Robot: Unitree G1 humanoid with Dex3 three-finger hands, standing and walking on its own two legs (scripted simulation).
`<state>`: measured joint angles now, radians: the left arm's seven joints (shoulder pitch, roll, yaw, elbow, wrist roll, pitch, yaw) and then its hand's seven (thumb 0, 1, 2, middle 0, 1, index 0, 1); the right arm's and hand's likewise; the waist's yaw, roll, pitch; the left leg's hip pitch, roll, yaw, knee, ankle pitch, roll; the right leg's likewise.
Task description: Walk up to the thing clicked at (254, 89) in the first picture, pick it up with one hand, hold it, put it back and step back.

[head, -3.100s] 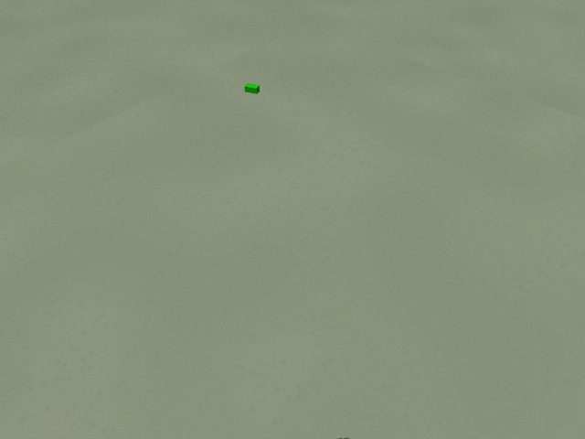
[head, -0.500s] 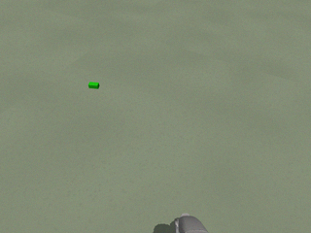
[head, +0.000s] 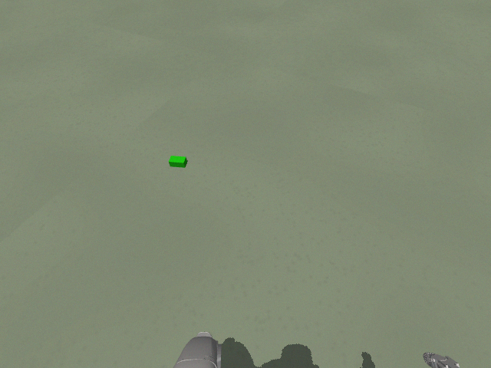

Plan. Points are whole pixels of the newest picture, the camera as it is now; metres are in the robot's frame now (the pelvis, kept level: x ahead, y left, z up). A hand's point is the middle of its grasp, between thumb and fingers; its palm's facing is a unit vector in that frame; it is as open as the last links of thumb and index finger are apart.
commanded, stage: walk up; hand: left
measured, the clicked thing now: (178, 161) +1.22 +0.48 -0.75
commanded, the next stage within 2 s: none
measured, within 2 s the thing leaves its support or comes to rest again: neither
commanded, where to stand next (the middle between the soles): +0.86 +0.28 m, yaw -3 degrees
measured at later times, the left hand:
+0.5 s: hand (95, 269) +0.32 +0.36 -0.13, palm faces -0.09 -0.91 -0.40, open 7.4 cm
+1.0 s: hand (83, 214) +0.48 +0.46 -0.16, palm faces -0.04 -0.90 -0.43, open 7.4 cm
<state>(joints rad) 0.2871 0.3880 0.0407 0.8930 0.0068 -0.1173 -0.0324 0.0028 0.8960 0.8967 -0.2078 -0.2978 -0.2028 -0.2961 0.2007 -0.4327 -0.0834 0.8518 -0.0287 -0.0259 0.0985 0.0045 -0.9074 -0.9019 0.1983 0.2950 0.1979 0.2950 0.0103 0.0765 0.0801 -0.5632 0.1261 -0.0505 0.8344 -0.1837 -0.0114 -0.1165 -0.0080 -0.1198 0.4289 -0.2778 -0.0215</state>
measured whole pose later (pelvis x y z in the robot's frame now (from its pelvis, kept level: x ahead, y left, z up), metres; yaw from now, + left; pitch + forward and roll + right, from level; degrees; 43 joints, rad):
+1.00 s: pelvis +0.44 +0.16 -0.03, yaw +0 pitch -3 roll -1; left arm 0.33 0.47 0.05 0.94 0.01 -0.06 -0.01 0.01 0.90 0.90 -0.21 -0.30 -0.20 -0.30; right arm 0.25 -0.46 -0.10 0.86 -0.03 -0.05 0.09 0.00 -0.91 -0.90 0.20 0.30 0.20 0.30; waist 0.00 0.00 0.05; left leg -0.41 0.08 0.08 0.73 -0.27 0.00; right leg -0.30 -0.13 0.00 0.92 -0.48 -0.04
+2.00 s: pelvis +0.76 +0.30 -0.01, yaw -3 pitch -2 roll +0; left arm 0.25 0.43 0.04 0.92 0.01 -0.03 -0.04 0.01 0.90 0.90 -0.20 -0.30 -0.20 -0.30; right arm 0.37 -0.42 -0.03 0.88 -0.02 -0.07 0.03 0.00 -0.90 -0.90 0.20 0.30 0.20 0.30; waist -0.04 -0.02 0.10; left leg -0.21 0.03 0.12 0.58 -0.33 0.03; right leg -0.51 -0.08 -0.04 0.83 -0.28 -0.02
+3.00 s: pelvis +0.85 +0.29 +0.01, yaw -4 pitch -3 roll +0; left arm 0.06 0.34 0.00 1.15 0.00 0.00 -0.03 0.00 0.90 0.90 -0.20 -0.30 -0.20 -0.30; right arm 0.05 -0.37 0.01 1.15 -0.01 -0.04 0.00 0.00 -0.90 -0.90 0.20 0.30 0.20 0.30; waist 0.00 0.01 0.05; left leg -0.13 0.04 0.07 0.37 -0.20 -0.02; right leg -0.16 -0.02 -0.02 0.39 -0.19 0.01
